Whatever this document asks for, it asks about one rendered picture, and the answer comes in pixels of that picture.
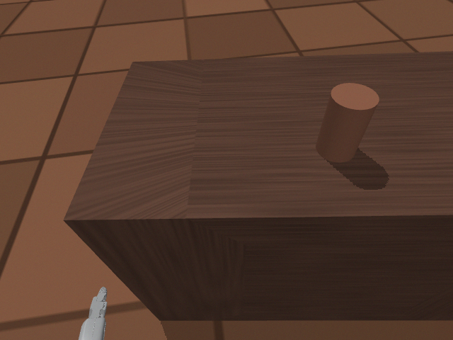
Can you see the can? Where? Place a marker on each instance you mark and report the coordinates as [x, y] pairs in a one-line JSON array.
[[348, 113]]

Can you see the left robot hand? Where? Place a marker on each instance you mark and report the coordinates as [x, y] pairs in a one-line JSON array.
[[94, 327]]

